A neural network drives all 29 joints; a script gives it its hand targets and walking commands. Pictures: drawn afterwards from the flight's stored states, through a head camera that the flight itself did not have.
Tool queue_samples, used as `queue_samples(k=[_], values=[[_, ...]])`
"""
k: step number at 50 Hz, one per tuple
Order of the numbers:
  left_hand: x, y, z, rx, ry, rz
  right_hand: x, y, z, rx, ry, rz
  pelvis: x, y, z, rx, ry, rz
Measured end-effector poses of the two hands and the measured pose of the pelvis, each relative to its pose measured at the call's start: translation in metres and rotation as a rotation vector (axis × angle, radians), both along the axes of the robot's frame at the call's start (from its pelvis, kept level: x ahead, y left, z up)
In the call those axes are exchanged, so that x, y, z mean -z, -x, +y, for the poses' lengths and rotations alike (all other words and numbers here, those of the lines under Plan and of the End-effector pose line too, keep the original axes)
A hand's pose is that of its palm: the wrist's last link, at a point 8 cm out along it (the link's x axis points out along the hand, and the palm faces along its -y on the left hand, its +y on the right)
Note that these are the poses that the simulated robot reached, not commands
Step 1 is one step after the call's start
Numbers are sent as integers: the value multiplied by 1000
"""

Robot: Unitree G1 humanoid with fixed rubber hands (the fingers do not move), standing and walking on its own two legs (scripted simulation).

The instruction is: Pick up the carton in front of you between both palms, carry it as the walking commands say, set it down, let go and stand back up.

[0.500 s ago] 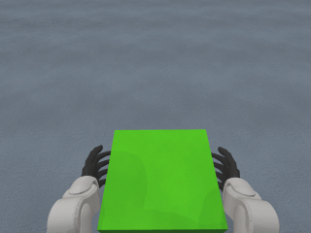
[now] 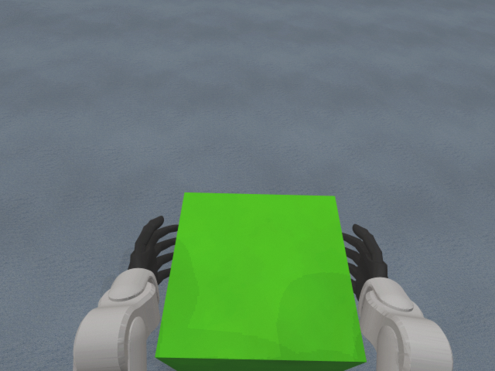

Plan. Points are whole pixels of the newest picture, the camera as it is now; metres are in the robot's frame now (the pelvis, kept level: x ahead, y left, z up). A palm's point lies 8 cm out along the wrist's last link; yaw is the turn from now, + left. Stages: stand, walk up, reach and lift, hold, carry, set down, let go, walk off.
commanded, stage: carry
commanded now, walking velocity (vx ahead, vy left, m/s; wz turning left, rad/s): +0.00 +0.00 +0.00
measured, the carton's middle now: (256, 294) +0.24 -0.01 +0.01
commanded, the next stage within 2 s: hold in 1.60 s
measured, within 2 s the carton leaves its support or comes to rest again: neither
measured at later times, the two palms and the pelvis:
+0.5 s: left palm (167, 209) +0.34 +0.14 +0.08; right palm (356, 211) +0.35 -0.16 +0.08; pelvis +0.11 -0.02 -0.01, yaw +2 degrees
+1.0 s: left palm (168, 229) +0.32 +0.14 +0.06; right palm (353, 231) +0.33 -0.16 +0.06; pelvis +0.08 -0.02 -0.01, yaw +2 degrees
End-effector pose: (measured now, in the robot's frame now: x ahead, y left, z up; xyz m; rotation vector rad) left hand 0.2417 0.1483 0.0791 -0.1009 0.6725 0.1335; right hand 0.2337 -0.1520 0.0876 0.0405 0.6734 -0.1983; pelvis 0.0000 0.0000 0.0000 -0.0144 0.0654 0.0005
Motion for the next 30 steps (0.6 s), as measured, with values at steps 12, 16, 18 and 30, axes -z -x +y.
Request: queue_samples(k=[12, 16, 18, 30], values=[[-16, -75, -9, -36, -59, -44, -2, -88, -9, -45, -47, -45, 9, -88, -15, -23, -7, -10], [-9, -89, -11, -45, -54, -22, 3, -105, -11, -54, -42, -22, 11, -101, -19, -28, -6, 0], [-7, -94, -11, -49, -50, -18, 5, -111, -11, -57, -39, -18, 11, -105, -21, -30, -6, 3], [-5, -100, -13, -56, -41, -32, 5, -118, -13, -61, -33, -33, 13, -112, -24, -37, -8, 3]])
